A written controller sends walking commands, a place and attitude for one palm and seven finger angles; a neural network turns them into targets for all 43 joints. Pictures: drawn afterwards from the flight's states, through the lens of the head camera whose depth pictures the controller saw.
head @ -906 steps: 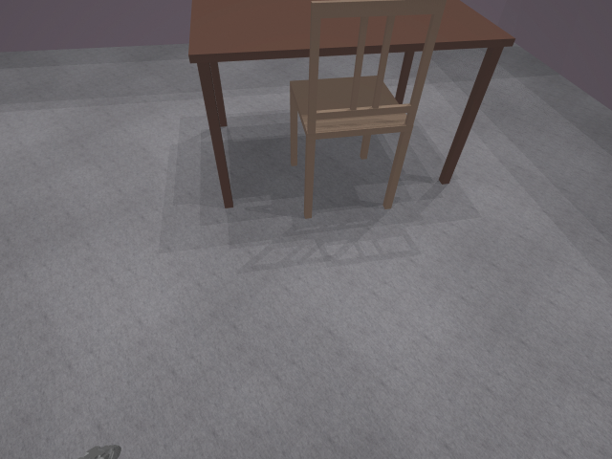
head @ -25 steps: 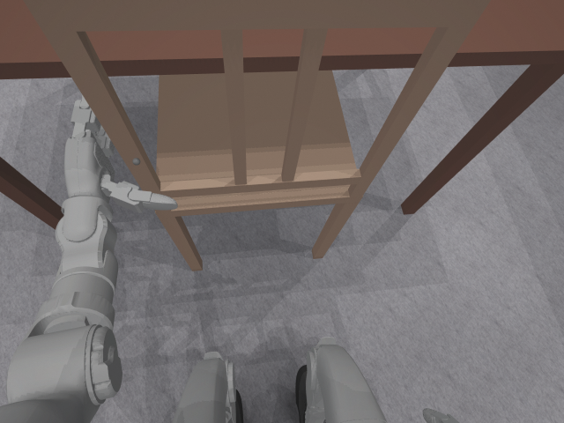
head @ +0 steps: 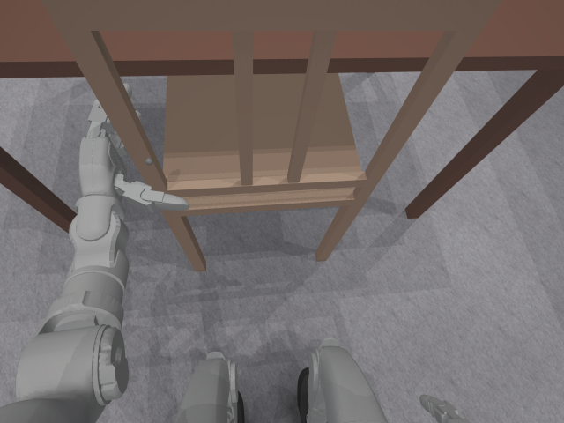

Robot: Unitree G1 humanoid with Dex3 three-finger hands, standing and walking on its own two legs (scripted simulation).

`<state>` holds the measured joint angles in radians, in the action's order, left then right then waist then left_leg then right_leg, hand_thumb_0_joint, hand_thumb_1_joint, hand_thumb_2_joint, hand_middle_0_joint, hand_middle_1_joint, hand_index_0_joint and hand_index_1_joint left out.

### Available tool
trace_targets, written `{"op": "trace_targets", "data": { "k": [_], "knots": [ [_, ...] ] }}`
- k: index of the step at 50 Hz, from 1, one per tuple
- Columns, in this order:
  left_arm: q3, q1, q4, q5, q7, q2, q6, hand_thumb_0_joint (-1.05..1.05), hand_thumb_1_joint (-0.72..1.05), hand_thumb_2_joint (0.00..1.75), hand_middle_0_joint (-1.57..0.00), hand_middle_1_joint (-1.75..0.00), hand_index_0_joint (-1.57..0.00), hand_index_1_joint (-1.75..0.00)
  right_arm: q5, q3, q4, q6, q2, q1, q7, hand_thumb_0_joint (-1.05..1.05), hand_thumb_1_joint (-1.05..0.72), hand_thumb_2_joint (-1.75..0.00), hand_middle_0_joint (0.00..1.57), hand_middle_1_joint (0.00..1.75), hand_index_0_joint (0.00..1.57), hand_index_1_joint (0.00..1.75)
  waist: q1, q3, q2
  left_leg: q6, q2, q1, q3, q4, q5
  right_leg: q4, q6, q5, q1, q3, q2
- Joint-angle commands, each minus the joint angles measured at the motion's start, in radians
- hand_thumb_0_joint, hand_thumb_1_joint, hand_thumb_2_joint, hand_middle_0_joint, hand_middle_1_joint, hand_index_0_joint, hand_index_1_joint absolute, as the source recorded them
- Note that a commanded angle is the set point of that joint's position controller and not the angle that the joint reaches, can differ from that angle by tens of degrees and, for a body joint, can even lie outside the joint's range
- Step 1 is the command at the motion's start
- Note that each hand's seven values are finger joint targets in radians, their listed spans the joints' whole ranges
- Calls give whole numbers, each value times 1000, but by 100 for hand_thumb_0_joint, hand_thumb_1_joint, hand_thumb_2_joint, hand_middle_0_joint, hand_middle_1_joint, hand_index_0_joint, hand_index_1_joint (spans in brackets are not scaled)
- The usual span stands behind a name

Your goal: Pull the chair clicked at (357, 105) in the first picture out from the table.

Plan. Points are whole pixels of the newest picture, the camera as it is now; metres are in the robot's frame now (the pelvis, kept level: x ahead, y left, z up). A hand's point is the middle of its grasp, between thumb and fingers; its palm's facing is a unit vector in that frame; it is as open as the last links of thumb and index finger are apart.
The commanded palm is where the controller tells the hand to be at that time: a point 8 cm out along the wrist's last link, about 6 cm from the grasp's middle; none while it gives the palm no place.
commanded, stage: hook a spindle and tug to test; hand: left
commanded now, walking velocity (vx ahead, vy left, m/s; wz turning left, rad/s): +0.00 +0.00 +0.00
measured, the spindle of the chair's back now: (245, 126) +0.51 +0.04 +0.05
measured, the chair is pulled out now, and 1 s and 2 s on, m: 0.00 0.01 0.08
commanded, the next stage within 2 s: step backward, pulling the chair out in 1.22 s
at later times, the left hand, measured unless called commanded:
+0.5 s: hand (150, 157) +0.47 +0.17 +0.02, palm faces +0.09 -1.00 -0.03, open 7.3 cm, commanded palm +0.44 +0.21 +0.02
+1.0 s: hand (152, 168) +0.46 +0.16 +0.02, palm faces +0.08 -1.00 -0.02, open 5.7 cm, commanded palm +0.42 +0.20 +0.02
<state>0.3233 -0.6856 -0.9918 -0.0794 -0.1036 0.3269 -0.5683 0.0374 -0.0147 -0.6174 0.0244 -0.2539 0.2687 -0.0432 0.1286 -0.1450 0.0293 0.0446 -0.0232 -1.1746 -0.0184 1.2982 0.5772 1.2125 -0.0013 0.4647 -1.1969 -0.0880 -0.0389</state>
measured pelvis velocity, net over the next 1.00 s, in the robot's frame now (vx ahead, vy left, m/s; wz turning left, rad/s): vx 0.01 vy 0.00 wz -0.01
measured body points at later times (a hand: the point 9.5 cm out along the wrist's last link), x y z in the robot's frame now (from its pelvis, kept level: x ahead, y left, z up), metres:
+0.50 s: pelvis +0.00 +0.00 +0.00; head +0.15 +0.02 +0.42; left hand +0.46 +0.22 +0.03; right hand +0.06 -0.26 -0.12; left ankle +0.01 +0.09 -0.62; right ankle +0.05 -0.13 -0.62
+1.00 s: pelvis +0.01 +0.00 +0.01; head +0.16 +0.02 +0.44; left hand +0.45 +0.22 +0.03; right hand +0.09 -0.26 -0.11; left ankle +0.01 +0.09 -0.62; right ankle +0.05 -0.13 -0.62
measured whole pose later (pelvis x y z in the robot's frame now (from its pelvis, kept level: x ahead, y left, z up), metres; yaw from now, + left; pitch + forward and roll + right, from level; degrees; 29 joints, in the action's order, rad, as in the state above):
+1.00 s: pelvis +0.01 +0.00 +0.01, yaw -1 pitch +26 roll -3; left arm 0.29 -0.54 -0.82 -0.12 -0.07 0.27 -0.53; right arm 0.03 0.00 -0.59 0.03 -0.24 0.28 -0.05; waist 0.12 -0.15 0.03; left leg 0.04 -0.03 -1.12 -0.03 1.26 0.59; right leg 1.18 0.00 0.47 -1.16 -0.07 -0.03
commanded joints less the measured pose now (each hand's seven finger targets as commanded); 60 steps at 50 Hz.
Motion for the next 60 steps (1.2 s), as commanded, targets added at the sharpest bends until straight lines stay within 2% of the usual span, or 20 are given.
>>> {"op": "trace_targets", "data": {
  "k": [1,4,6,8,11,15,19,23,25,26,30,32,34,38,45,47,49,56,58,60],
  "knots": [
    [23,-362,222,-3,0,186,-73,0,-50,30,-32,-90,-32,-90,-1,62,65,-18,-172,134,10,0,-90,-90,20,30,20,30,14,-514,94,-42,15,333,83,-182,-412,-113,-28,-244,288,43,50],
    [34,-349,194,-6,5,190,-66,0,-33,37,-38,-107,-38,-107,0,61,62,-17,-171,141,10,0,-90,-90,20,30,20,30,18,-496,54,-37,16,305,82,-178,-392,-117,-26,-239,297,43,54],
    [25,-379,200,-2,7,184,-67,0,-22,42,-41,-118,-41,-118,1,58,60,-17,-168,138,10,0,-90,-90,20,30,20,30,23,-487,86,-35,18,293,74,-178,-377,-119,-25,-235,294,48,50],
    [41,-366,186,2,7,203,-64,0,-11,47,-45,-129,-45,-129,2,59,58,-15,-171,144,10,0,-90,-90,20,30,20,30,21,-497,55,-31,18,282,71,-174,-369,-122,-24,-238,312,52,52],
    [20,-398,181,0,-1,184,-66,0,6,54,-50,-145,-50,-145,1,58,55,-16,-171,145,11,0,-90,-90,20,30,20,30,33,-487,72,-32,18,289,76,-176,-359,-123,-25,-221,286,48,51],
    [33,-392,195,-4,-10,201,-71,0,28,64,-50,-145,-50,-145,2,61,57,-17,-174,150,13,0,-90,-90,20,30,20,30,23,-526,92,-37,16,320,80,-172,-402,-114,-26,-247,292,48,51],
    [-11,-386,233,-8,-6,150,-71,0,51,73,-50,-145,-50,-145,2,66,59,-16,-171,153,8,0,-90,-90,20,30,20,30,26,-542,133,-51,9,387,91,-174,-470,-108,-29,-262,257,34,53],
    [2,-386,192,-1,5,167,-61,0,73,83,-50,-145,-50,-145,1,65,48,-13,-174,152,7,0,-90,-90,20,30,20,30,36,-494,63,-35,14,308,79,-175,-382,-126,-23,-234,285,45,53],
    [25,-375,195,6,5,198,-70,0,84,88,-50,-145,-50,-145,1,63,51,-14,-173,152,10,0,-90,-90,20,30,20,30,23,-499,77,-35,16,310,78,-180,-386,-122,-26,-239,299,48,52],
    [8,-384,210,3,3,174,-70,0,90,90,-50,-145,-50,-145,2,63,54,-16,-170,148,9,0,-90,-90,20,30,20,30,27,-515,97,-35,16,325,75,-177,-397,-122,-26,-246,292,46,52],
    [-7,-323,222,-11,-2,140,-67,0,90,90,-50,-145,-50,-145,-1,66,59,-15,-168,149,6,0,-90,-90,20,30,20,30,19,-519,91,-44,10,367,82,-181,-468,-120,-28,-278,288,37,54],
    [11,-283,244,-13,0,163,-64,0,90,90,-50,-145,-50,-145,-1,67,63,-14,-168,146,2,0,-90,-90,20,30,20,30,4,-530,95,-44,11,362,74,-182,-467,-122,-28,-288,310,41,54],
    [-16,-263,260,-5,2,138,-63,0,90,90,-50,-145,-50,-145,-2,66,72,-14,-165,143,0,0,-90,-90,20,30,20,30,8,-519,90,-43,10,359,77,-185,-473,-118,-29,-293,309,40,54],
    [9,-225,276,-7,6,163,-58,0,90,90,-50,-145,-50,-145,-4,65,77,-12,-163,135,2,0,-90,-90,20,30,20,30,-1,-497,68,-39,11,327,66,-190,-455,-123,-27,-304,341,47,52],
    [-21,-133,363,-25,5,113,-49,0,90,90,-50,-145,-50,-145,-9,68,92,-20,-155,125,0,0,-90,-90,20,30,20,30,-18,-513,97,-52,5,384,66,-197,-537,-122,-28,-335,339,39,52],
    [-42,-104,375,-28,9,88,-43,0,90,90,-50,-145,-50,-145,-12,70,94,-22,-153,121,-2,0,-90,-90,20,30,20,30,-13,-494,69,-53,2,381,68,-202,-545,-126,-27,-339,342,34,54],
    [-32,-66,405,-27,15,97,-45,0,90,90,-50,-145,-50,-145,-12,74,101,-26,-155,121,-1,0,-90,-90,20,30,20,30,-24,-524,68,-53,2,389,67,-197,-564,-119,-27,-353,357,37,55],
    [-72,-19,484,-28,31,53,-51,0,90,90,-50,-145,-50,-145,-14,74,100,-41,-145,99,-1,0,-90,-90,20,30,20,30,-30,-494,80,-58,4,392,61,-207,-555,-123,-27,-352,362,37,51],
    [-84,-10,484,-26,34,41,-50,0,90,90,-50,-145,-50,-145,-14,74,99,-45,-142,94,1,0,-90,-90,20,30,20,30,-25,-480,52,-54,5,377,60,-207,-530,-126,-27,-348,369,37,51],
    [-56,-27,477,-19,39,77,-55,0,90,90,-50,-145,-50,-145,-14,73,96,-48,-145,89,6,0,-90,-90,20,30,20,30,-26,-473,49,-48,10,349,53,-201,-491,-125,-26,-340,372,46,49]
  ]
}}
